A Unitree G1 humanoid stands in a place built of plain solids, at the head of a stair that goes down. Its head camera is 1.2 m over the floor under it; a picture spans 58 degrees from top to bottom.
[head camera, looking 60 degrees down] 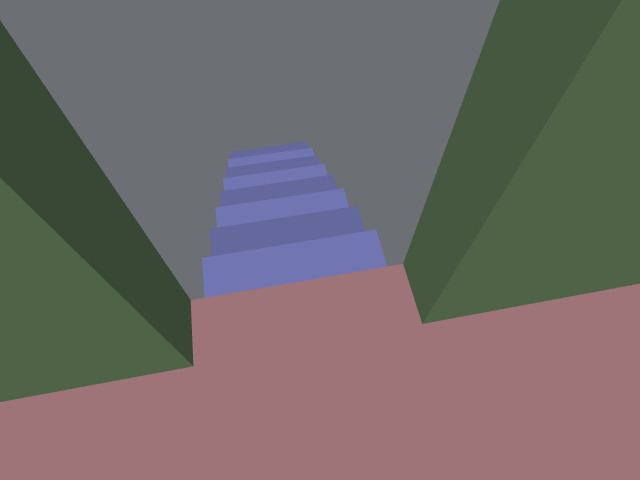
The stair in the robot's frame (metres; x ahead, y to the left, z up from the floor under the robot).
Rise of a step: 0.19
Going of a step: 0.24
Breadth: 0.65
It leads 11 degrees to the left of straight ahead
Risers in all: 9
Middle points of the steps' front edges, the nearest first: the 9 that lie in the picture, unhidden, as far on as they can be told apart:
0.55 0.06 0.00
0.79 0.11 -0.19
1.03 0.15 -0.38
1.27 0.20 -0.58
1.51 0.24 -0.77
1.75 0.29 -0.96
1.99 0.33 -1.15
2.23 0.38 -1.34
2.47 0.42 -1.53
